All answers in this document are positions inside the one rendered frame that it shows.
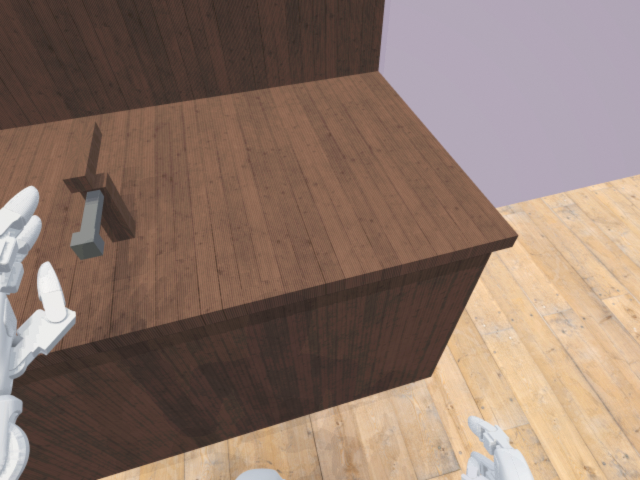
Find robot right hand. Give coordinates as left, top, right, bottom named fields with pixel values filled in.
left=461, top=416, right=534, bottom=480

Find tap lever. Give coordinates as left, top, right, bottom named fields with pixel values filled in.
left=70, top=190, right=105, bottom=260

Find counter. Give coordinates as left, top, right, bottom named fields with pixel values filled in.
left=0, top=0, right=519, bottom=480

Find left robot forearm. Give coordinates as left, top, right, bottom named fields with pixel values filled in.
left=0, top=395, right=30, bottom=480

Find robot left hand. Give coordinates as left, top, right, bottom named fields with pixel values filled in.
left=0, top=186, right=76, bottom=396

